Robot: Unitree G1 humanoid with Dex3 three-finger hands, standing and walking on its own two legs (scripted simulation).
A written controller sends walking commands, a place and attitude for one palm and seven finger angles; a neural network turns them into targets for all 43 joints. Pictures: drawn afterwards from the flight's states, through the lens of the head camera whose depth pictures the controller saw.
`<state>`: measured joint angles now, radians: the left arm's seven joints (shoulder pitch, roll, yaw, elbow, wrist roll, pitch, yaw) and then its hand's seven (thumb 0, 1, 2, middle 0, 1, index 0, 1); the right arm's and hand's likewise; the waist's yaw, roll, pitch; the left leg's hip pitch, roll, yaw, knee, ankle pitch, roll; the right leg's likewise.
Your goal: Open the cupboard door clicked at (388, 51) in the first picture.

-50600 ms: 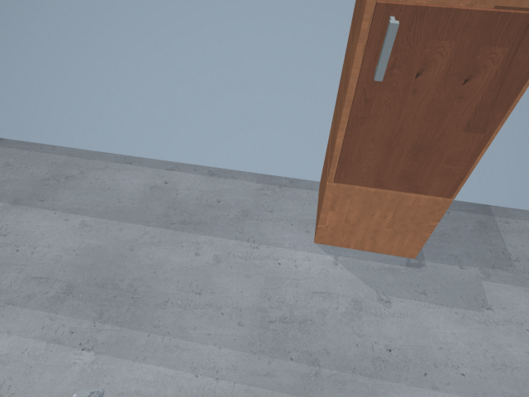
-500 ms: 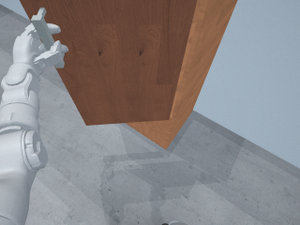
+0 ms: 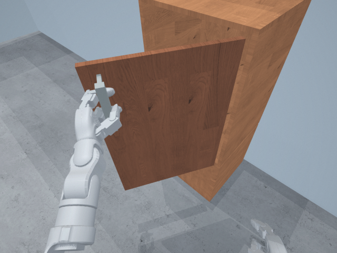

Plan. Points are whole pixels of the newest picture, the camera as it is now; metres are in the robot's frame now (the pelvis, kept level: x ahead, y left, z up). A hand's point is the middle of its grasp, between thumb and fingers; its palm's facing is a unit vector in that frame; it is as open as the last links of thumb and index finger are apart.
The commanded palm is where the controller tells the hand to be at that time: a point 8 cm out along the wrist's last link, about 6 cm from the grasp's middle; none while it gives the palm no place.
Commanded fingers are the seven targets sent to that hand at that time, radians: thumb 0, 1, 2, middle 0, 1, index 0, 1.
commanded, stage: pull the door open along its arc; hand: left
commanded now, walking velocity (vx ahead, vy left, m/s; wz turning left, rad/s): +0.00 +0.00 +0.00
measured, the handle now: (106, 104) +0.42 +0.18 +0.15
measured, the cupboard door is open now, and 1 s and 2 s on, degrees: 60 82 81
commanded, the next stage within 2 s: open thumb and fingers to let go in 0.76 s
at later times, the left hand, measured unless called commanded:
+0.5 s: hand (126, 128) +0.34 +0.11 +0.16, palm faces +0.42 -0.91 +0.00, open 5.8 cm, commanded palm +0.27 +0.14 +0.15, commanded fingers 0.00 0.90 0.90 -0.40 -1.35 -0.40 -1.35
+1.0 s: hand (150, 155) +0.27 +0.05 +0.16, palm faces +0.35 -0.94 +0.01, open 6.1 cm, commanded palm +0.22 +0.09 +0.15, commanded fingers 0.00 0.34 0.66 -0.36 -1.29 -0.36 -1.29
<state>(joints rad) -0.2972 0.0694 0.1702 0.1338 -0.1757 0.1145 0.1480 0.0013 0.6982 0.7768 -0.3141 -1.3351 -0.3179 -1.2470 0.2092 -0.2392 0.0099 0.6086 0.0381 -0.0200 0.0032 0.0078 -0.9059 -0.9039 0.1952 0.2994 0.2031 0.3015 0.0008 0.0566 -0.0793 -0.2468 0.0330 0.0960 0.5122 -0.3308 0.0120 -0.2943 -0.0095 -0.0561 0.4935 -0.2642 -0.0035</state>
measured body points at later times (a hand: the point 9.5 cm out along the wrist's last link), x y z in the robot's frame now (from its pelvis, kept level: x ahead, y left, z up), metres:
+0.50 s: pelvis -0.02 -0.02 +0.01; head -0.04 -0.05 +0.45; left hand +0.31 +0.16 +0.16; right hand +0.13 -0.24 -0.12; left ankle -0.04 +0.10 -0.74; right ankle -0.01 -0.12 -0.74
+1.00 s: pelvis -0.03 -0.02 +0.00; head -0.07 -0.05 +0.45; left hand +0.24 +0.10 +0.16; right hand +0.21 -0.18 -0.06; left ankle -0.04 +0.10 -0.74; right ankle -0.01 -0.12 -0.74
